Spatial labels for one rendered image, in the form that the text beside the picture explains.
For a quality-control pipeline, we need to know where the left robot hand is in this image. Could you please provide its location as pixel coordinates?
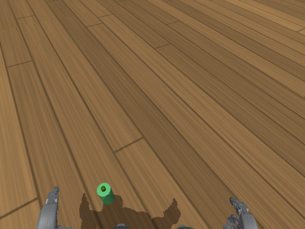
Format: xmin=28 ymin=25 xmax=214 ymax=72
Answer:
xmin=36 ymin=187 xmax=74 ymax=229

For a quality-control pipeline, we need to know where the right robot hand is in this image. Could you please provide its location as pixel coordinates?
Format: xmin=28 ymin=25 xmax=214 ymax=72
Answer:
xmin=223 ymin=197 xmax=258 ymax=229

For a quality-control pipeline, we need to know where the bottle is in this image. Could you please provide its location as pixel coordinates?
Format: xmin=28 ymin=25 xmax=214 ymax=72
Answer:
xmin=97 ymin=183 xmax=114 ymax=205

